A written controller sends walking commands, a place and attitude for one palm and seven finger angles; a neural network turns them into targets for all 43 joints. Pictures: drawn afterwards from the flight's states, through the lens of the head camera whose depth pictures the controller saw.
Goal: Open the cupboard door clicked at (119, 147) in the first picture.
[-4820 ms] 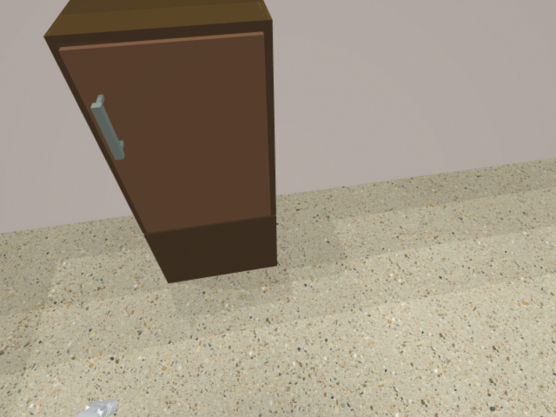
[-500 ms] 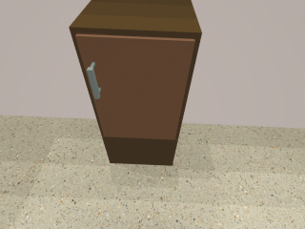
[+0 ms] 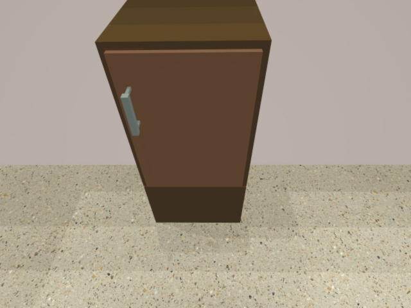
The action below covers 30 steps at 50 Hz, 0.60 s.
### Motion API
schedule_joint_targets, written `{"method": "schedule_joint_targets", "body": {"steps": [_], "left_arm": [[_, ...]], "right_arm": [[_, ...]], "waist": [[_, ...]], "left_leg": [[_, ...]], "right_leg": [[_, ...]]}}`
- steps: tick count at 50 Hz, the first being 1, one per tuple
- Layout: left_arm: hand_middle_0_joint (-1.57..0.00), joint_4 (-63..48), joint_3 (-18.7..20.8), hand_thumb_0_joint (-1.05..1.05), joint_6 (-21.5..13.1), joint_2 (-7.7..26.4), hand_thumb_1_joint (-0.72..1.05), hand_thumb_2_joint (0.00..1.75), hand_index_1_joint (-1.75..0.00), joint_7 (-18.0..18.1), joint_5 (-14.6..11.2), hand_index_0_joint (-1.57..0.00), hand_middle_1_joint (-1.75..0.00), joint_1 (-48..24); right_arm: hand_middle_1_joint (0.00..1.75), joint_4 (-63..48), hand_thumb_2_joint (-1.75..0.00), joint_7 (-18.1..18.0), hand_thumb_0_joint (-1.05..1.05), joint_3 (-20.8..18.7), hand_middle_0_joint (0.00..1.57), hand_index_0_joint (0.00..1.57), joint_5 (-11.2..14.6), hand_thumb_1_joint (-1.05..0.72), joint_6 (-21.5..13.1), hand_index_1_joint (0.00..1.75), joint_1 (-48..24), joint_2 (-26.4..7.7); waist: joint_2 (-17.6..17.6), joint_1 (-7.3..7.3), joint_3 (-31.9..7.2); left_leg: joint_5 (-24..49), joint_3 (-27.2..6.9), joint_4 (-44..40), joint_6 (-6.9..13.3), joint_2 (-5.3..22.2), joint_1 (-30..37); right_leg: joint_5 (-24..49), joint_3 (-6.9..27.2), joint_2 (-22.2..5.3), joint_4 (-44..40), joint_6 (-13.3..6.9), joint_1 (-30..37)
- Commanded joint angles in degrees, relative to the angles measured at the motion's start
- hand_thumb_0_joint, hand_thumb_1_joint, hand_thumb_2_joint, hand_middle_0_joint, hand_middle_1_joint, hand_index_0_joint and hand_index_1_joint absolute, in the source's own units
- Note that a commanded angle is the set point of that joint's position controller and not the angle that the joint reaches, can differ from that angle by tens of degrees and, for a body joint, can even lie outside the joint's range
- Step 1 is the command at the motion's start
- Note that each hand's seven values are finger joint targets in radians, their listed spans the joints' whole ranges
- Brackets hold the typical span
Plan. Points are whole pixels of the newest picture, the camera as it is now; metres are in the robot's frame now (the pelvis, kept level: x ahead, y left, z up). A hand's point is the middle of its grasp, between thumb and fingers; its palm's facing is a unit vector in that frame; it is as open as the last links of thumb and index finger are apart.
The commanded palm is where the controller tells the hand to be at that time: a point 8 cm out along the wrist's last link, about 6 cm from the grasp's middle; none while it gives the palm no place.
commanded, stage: look again from close up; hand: left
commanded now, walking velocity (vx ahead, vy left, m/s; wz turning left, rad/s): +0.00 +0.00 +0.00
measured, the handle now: (132, 111) +0.64 +0.26 +0.02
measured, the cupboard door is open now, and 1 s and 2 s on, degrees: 0 0 0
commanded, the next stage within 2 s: shuffle to correct the standing spot in 0.32 s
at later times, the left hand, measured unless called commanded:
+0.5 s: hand out of the picture +0.02 +0.16 -0.17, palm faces +0.02 -0.98 -0.21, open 7.3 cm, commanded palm none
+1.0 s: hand out of the picture +0.14 +0.18 -0.17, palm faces +0.03 -0.96 -0.26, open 7.3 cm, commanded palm none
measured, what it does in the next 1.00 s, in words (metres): steps on the spot: right foot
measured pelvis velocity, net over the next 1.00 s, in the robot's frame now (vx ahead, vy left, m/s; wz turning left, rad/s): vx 0.09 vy -0.01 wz -0.01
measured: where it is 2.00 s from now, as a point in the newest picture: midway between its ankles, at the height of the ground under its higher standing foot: outside the picture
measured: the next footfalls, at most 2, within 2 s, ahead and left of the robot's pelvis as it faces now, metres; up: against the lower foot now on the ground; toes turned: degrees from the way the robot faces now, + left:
right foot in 0.98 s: +0.14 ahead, -0.08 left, +0.00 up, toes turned -2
left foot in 1.34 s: +0.14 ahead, +0.14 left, +0.00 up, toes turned +4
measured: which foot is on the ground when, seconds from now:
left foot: down 0.00-1.00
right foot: down 0.00-0.76, up 0.78-0.96, down 0.98-1.00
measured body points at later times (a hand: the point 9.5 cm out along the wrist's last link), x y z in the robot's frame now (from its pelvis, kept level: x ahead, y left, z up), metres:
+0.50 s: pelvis +0.02 -0.01 +0.00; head +0.03 -0.03 +0.45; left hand +0.02 +0.21 -0.15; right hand +0.01 -0.23 -0.17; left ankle +0.00 +0.11 -0.74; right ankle +0.02 -0.13 -0.74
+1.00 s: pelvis +0.09 -0.01 -0.01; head +0.12 -0.04 +0.43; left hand +0.14 +0.23 -0.15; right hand +0.03 -0.21 -0.18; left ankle +0.00 +0.11 -0.73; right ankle +0.11 -0.08 -0.74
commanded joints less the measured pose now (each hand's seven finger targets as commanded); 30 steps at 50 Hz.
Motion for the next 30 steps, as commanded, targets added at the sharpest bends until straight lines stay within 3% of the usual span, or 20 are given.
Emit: {"method": "schedule_joint_targets", "body": {"steps": [1, 4, 8, 13, 21, 22, 26, 28, 30], "left_arm": [[-0.2, -2.32, 0.74, 0.0, -0.97, 5.49, 0.9, 0.9, -0.3, 0.42, -0.29, -0.2, -0.3, 1.81], [-0.2, -2.29, 0.79, 0.0, -0.89, 5.64, 0.9, 0.9, -0.3, 0.41, -0.27, -0.2, -0.3, 1.94], [-0.2, -2.51, 1.0, 0.0, -1.01, 5.94, 0.9, 0.9, -0.3, 0.5, -0.44, -0.2, -0.3, 1.52], [-0.2, -2.5, 1.23, 0.0, -1.02, 6.37, 0.9, 0.9, -0.3, 0.51, -0.52, -0.2, -0.3, 0.85], [-0.2, -2.08, 1.4, 0.0, -1.09, 6.87, 0.9, 0.9, -0.3, 0.51, -0.41, -0.2, -0.3, 0.42], [-0.2, -2.02, 1.47, 0.0, -1.12, 6.71, 0.9, 0.9, -0.3, 0.44, -0.35, -0.2, -0.3, 0.92], [-0.2, -2.46, 2.23, 0.0, -0.76, 8.32, 0.9, 0.9, -0.3, 0.04, 0.15, -0.2, -0.3, 1.77], [-0.2, -2.62, 2.92, 0.0, -0.72, 9.45, 0.9, 0.9, -0.3, -0.07, 0.11, -0.2, -0.3, 2.69], [-0.2, -2.99, 3.64, 0.0, -0.78, 10.39, 0.9, 0.9, -0.3, -0.02, 0.17, -0.2, -0.3, 4.01]], "right_arm": [[0.3, -2.45, -0.9, -0.32, 0.0, -0.7, 0.2, 0.2, -0.27, -0.9, -1.53, 0.3, 2.5, -5.1], [0.3, -2.0, -0.9, -0.39, 0.0, -0.63, 0.2, 0.2, -0.29, -0.9, -1.65, 0.3, 2.67, -5.15], [0.3, -1.03, -0.9, -0.47, 0.0, -0.43, 0.2, 0.2, -0.26, -0.9, -1.79, 0.3, 2.97, -5.12], [0.3, -0.04, -0.9, -0.62, 0.0, -0.44, 0.2, 0.2, -0.29, -0.9, -1.92, 0.3, 2.51, -5.04], [0.3, 1.08, -0.9, -0.77, 0.0, -0.44, 0.2, 0.2, -0.21, -0.9, -1.67, 0.3, 1.46, -4.8], [0.3, 1.43, -0.9, -0.73, 0.0, -0.39, 0.2, 0.2, -0.3, -0.9, -1.61, 0.3, 1.88, -4.74], [0.3, 0.82, -0.9, -0.14, 0.0, -0.55, 0.2, 0.2, -0.71, -0.9, -0.82, 0.3, 1.4, -4.27], [0.3, 0.24, -0.9, 0.08, 0.0, -0.62, 0.2, 0.2, -0.9, -0.9, -0.54, 0.3, 1.28, -3.75], [0.3, -0.31, -0.9, 0.19, 0.0, -0.77, 0.2, 0.2, -0.92, -0.9, -0.62, 0.3, 1.22, -3.37]], "waist": [[-1.39, 0.63, 6.26], [-1.47, 0.83, 6.74], [-4.05, 0.85, 4.83], [-2.01, 0.82, 3.08], [-2.93, 0.67, 2.88], [-2.88, 0.75, 1.89], [-4.95, 1.39, 6.05], [-8.06, 1.58, 7.6], [-10.05, 1.79, 7.25]], "left_leg": [[-0.57, -7.6, -11.82, 1.72, 5.82, -7.06], [0.82, -7.22, -12.28, 1.73, 5.59, -6.08], [4.74, -6.06, -11.3, 1.62, 5.25, -3.54], [8.46, -4.97, -10.52, 1.37, 5.27, -1.05], [9.57, -3.96, -9.53, 0.93, 5.27, 0.43], [6.92, -3.56, -9.15, 0.94, 4.98, 0.67], [-5.18, -1.5, -5.54, 0.83, 2.44, -4.15], [-6.5, 0.18, -1.72, 0.42, 0.84, -6.64], [-5.84, 1.3, 2.59, 0.37, 0.4, -7.72]], "right_leg": [[-0.69, 3.63, -2.54, -4.51, -2.52, 0.97], [0.87, 3.65, -2.83, -4.51, -2.38, 1.0], [2.91, 3.95, -3.52, -5.03, -2.1, 2.03], [5.9, 4.23, -3.78, -4.81, -2.11, 2.82], [8.58, 4.83, -4.17, -5.47, -2.34, 2.96], [5.94, 5.12, -4.2, -5.36, -2.61, 3.54], [-11.34, 9.09, -5.59, -8.38, -4.55, 1.03], [-17.05, 12.99, -7.95, -11.66, -6.25, 0.49], [-17.36, 15.64, -10.66, -13.86, -7.82, 1.28]]}}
